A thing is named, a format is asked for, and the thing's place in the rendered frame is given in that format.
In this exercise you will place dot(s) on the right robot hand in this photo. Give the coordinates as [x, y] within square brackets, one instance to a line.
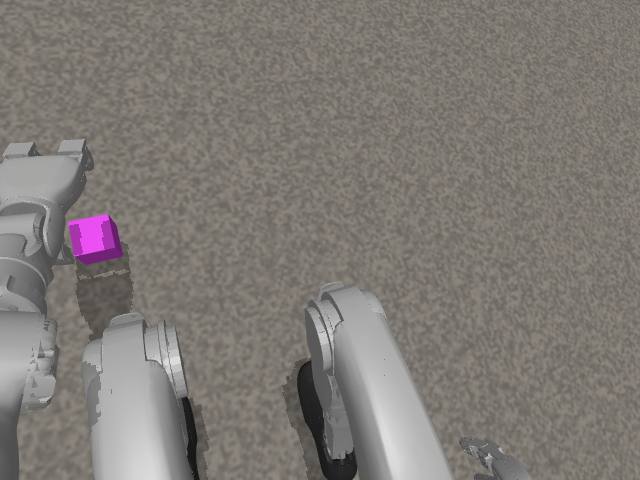
[492, 458]

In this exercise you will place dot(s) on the left robot arm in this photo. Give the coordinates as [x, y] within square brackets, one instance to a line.
[31, 235]

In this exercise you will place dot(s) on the right robot foot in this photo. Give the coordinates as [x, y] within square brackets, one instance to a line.
[333, 469]

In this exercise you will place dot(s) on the left robot foot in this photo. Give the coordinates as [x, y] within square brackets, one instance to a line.
[192, 436]

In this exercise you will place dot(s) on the cube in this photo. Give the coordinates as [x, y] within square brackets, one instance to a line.
[95, 239]

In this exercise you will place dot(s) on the left robot hand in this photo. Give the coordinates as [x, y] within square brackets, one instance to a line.
[59, 179]

